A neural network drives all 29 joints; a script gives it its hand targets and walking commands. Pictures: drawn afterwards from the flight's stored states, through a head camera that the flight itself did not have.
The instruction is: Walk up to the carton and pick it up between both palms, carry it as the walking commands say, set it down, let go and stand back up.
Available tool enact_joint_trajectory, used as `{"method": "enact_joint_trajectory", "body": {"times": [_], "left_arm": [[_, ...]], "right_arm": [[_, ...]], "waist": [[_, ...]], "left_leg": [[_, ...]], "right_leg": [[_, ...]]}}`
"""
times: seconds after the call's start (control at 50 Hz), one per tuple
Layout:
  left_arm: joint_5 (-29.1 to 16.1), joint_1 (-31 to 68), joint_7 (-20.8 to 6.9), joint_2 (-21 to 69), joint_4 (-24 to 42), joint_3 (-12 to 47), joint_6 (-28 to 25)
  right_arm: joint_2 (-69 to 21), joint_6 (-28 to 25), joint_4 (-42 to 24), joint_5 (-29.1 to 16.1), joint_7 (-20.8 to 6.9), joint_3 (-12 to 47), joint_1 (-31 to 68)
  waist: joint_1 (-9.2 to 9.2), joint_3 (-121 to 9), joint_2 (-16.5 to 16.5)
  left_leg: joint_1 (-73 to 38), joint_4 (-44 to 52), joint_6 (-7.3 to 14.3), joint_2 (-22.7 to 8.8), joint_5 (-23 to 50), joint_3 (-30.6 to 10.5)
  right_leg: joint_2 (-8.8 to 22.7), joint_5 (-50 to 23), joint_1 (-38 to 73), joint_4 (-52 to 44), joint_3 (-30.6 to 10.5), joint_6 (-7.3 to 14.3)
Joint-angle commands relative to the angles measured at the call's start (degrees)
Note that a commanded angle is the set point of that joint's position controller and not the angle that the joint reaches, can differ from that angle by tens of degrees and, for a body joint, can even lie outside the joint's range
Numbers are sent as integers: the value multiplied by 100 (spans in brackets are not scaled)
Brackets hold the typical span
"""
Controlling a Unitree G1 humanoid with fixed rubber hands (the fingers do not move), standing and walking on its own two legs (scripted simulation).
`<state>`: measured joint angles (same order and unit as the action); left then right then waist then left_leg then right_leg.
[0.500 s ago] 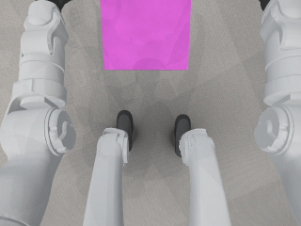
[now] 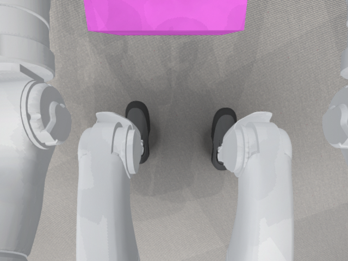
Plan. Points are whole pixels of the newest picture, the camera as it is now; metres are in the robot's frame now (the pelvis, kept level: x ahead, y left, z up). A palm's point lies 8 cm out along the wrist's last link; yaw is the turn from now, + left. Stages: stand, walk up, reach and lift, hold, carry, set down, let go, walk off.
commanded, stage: reach and lift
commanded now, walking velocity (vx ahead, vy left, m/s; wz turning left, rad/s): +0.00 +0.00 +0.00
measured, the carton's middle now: out of the picture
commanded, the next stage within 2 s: none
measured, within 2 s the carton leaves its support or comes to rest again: neither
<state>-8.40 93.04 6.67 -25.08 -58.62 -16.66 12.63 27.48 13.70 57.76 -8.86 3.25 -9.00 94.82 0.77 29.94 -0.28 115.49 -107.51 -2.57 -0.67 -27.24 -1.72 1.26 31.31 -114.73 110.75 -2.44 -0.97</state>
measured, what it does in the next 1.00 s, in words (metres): lowers itself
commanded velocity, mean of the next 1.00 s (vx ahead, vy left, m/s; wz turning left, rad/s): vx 0.00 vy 0.00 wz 0.00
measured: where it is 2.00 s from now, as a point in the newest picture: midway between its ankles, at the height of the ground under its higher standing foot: (180, 146)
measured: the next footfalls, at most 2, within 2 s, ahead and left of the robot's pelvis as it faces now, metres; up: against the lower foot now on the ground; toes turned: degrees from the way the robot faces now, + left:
none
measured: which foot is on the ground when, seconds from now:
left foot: down 0.00-1.00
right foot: down 0.00-1.00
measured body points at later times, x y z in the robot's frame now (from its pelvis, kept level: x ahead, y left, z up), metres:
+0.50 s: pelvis +0.00 +0.00 -0.07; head +0.40 -0.01 +0.12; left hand +0.59 +0.21 -0.27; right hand +0.59 -0.21 -0.27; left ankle +0.14 +0.14 -0.42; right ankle +0.11 -0.13 -0.42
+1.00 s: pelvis +0.00 +0.00 -0.07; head +0.40 -0.01 +0.12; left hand +0.59 +0.21 -0.27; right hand +0.59 -0.21 -0.27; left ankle +0.14 +0.14 -0.42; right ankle +0.11 -0.13 -0.42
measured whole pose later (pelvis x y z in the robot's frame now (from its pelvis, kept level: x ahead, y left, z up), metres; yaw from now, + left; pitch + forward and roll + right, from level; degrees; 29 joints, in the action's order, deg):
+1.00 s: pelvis +0.00 +0.00 -0.07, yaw +0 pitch +37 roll +1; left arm -11.8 96.1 4.5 -27.6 -69.5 -12.1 5.9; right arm 27.6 7.9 68.1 -8.9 1.9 -5.1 97.6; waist 0.4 29.9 -0.7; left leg 128.7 -120.0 -2.8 -0.3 -28.4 -2.3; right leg 0.8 32.7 -127.4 122.9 -3.0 -2.0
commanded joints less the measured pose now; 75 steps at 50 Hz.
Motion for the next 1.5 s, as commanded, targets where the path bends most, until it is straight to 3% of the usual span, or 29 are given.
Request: {"method": "enact_joint_trajectory", "body": {"times": [0.0, 0.18, 0.24, 0.28, 0.32, 0.34, 0.36, 0.38, 0.46, 0.52, 0.56, 0.6, 0.64, 0.74, 0.86, 0.92, 1.06, 1.08, 1.12, 1.14, 1.18, 1.22, 1.28, 1.34, 1.4, 1.42, 1.44, 1.46, 1.48], "left_arm": [[-66, 2472, -93, -1127, 409, 632, -497], [-44, 2084, -246, -864, -257, 768, -681], [-185, 2065, -289, -661, -706, 990, -595], [-52, 2149, -252, -862, -339, 778, -745], [-189, 2621, -165, -990, 238, 841, -814], [-223, 2361, -152, -1121, -390, 902, -866], [-191, 2280, -156, -1102, -360, 787, -847], [-304, 2140, -190, -977, -527, 986, -790], [-293, 2058, -216, -1025, -327, 970, -867], [-557, 2384, -193, -923, -268, 1068, -836], [-399, 1998, -194, -951, -481, 984, -842], [-402, 2436, -161, -1123, -164, 959, -896], [-411, 2039, -209, -998, -983, 1091, -803], [-514, 2317, -181, -1079, -197, 1040, -890], [-569, 2316, -287, -729, -592, 1027, -810], [-373, 1983, -269, -583, -640, 1026, -865], [-409, 2247, -433, 182, -355, 1369, -854], [-479, 2494, -443, 404, -275, 1497, -864], [-336, 2401, -463, 266, -150, 1172, -860], [-384, 2513, -516, 647, -325, 1329, -863], [-369, 2388, -583, 740, -328, 1308, -811], [-233, 2502, -652, 806, -380, 1308, -796], [-57, 2302, -636, 1107, -252, 1103, -801], [-284, 2757, -989, 2253, -518, 1469, -676], [-222, 2832, -1253, 2990, -185, 1558, -645], [-179, 2707, -1330, 3502, -533, 1540, -533], [-171, 2811, -1379, 3612, -251, 1635, -520], [-215, 2995, -1454, 3791, -106, 1624, -453], [-104, 2855, -1489, 3868, -120, 1512, -427]], "right_arm": [[1056, -393, 11, -335, 57, 432, 2153], [894, -651, 366, -358, -169, 517, 2219], [1102, -636, 553, -274, -230, 405, 2206], [996, -711, 419, -232, -263, 472, 2095], [1308, -844, -154, -151, -119, 226, 2579], [1122, -797, 555, -305, -104, 481, 2207], [1195, -837, 86, -351, -97, 459, 2403], [1374, -841, 399, -153, -89, 300, 2205], [1015, -866, 305, -300, -134, 480, 2107], [1178, -834, 565, -254, -60, 452, 2121], [1143, -888, 252, -478, -100, 516, 2238], [1016, -908, 40, -500, -57, 523, 2316], [904, -768, 704, -426, -132, 623, 2191], [1160, -869, 53, -374, -48, 361, 2266], [579, -809, 297, -483, -183, 834, 2310], [741, -865, 457, -339, -146, 595, 2111], [-130, -886, 260, -518, -392, 881, 2489], [68, -819, 663, -272, -344, 732, 2119], [-264, -880, 141, -353, -383, 746, 2367], [-150, -928, 107, -200, -399, 717, 2387], [-606, -837, 458, -137, -433, 773, 2088], [-300, -865, 184, -47, -411, 503, 2283], [-552, -910, 1, 123, -395, 476, 2282], [-1706, -802, -20, 83, -679, 924, 2832], [-2882, -734, -311, -48, -963, 1251, 2995], [-2838, -708, -206, -17, -1033, 1159, 2977], [-3305, -581, 225, -10, -1176, 1093, 2591], [-3403, -549, 77, 70, -1265, 1057, 2583], [-3416, -533, -69, 8, -1351, 1081, 2736]], "waist": [[-316, -9240, 65], [-373, -7617, -63], [36, -7155, -145], [-302, -7246, -189], [-55, -8326, -112], [-261, -7493, -193], [-243, -7687, -182], [21, -7354, -146], [-150, -7311, 53], [41, -7469, 7], [-243, -7316, -164], [-182, -7460, -69], [-136, -7129, -12], [12, -7510, -96], [-140, -6937, 245], [-153, -7031, -72], [-112, -6830, -51], [77, -6741, -421], [-4, -6860, -116], [259, -6967, -168], [33, -6612, -127], [182, -6753, -537], [-2, -6550, -297], [342, -6400, -5], [-121, -6565, 165], [236, -6252, -27], [-14, -6061, -290], [325, -5855, -243], [79, -5907, -208]], "left_leg": [[-3453, -561, 109, 184, 1641, 751], [-2639, -866, 65, 11, 1548, 587], [-3098, -906, 112, -83, 1410, 241], [-3022, -1143, 18, -18, 1674, 391], [-3762, -1272, 106, 11, 2368, 229], [-3457, -1403, 92, 9, 2212, 253], [-3403, -1415, 111, -54, 2088, 325], [-3251, -1373, 83, -17, 2022, 228], [-2619, -1352, 105, 29, 1939, 302], [-2682, -1331, 82, -18, 1882, 368], [-2499, -1369, 43, 6, 1766, 480], [-2582, -1319, 113, 25, 1987, 426], [-2765, -1254, 95, -2, 1810, 307], [-2989, -1407, 94, 28, 2048, 341], [-2158, -1223, 69, 24, 1703, 425], [-2442, -1364, 64, 74, 1753, 447], [-2541, -1148, 131, 148, 1771, 312], [-2977, -1252, 11, 62, 1898, 290], [-2982, -1257, 132, 182, 2016, 226], [-2970, -1351, 55, 123, 1957, 227], [-2478, -1287, 55, 156, 1791, 326], [-3048, -1324, -26, 153, 1722, 359], [-2621, -1305, 32, 263, 1779, 324], [-2385, -1196, 54, 320, 1392, 367], [-2148, -1350, 117, 358, 1532, 460], [-2044, -1305, 151, 293, 1352, 332], [-2271, -1177, 110, 369, 1272, 395], [-2192, -1119, 148, 339, 1141, 313], [-2250, -1081, 184, 372, 1161, 314]], "right_leg": [[-229, -1710, 3033, -170, 328, 25], [-165, -1469, 2010, 235, 351, -71], [-108, -1025, 1244, 326, 525, -95], [-125, -1221, 1339, 394, 350, -78], [-125, -1887, 1796, 621, 545, -215], [-102, -1561, 1100, 738, 404, -147], [-93, -1536, 1414, 722, 418, -191], [-84, -1568, 1238, 666, 494, -202], [-96, -1869, 1645, 803, 393, -196], [-66, -1788, 1689, 715, 411, -174], [-132, -1771, 1746, 794, 384, -196], [-187, -1903, 1696, 720, 390, -181], [-87, -1696, 1509, 696, 398, -229], [-128, -1807, 1450, 726, 396, -184], [-166, -1816, 1763, 691, 408, -183], [-208, -1650, 1419, 661, 323, -143], [-244, -1708, 1470, 688, 434, -146], [-174, -1578, 1005, 684, 325, -47], [-242, -1555, 1092, 640, 435, -112], [-215, -1699, 1372, 624, 369, -77], [-208, -1649, 1517, 637, 311, -10], [-211, -1490, 1357, 606, 405, -87], [-265, -1601, 1445, 650, 401, -75], [-280, -1459, 1764, 486, 462, -96], [-329, -1682, 1879, 667, 408, -127], [-312, -1501, 1588, 694, 470, -107], [-351, -1228, 1300, 593, 402, -11], [-334, -1199, 1162, 612, 503, 16], [-342, -1147, 1204, 608, 500, -41]]}}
